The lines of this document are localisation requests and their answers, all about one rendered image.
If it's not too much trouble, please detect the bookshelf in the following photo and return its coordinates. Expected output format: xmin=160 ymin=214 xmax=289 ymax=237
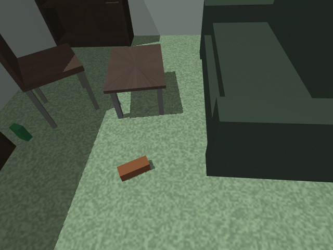
xmin=35 ymin=0 xmax=134 ymax=47

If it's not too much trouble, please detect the chair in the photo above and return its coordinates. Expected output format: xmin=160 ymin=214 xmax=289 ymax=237
xmin=0 ymin=34 xmax=100 ymax=129

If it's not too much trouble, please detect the sofa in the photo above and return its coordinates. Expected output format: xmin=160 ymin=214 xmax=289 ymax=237
xmin=200 ymin=0 xmax=333 ymax=182

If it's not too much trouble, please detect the coffee table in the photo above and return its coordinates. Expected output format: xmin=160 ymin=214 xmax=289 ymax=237
xmin=104 ymin=44 xmax=166 ymax=119

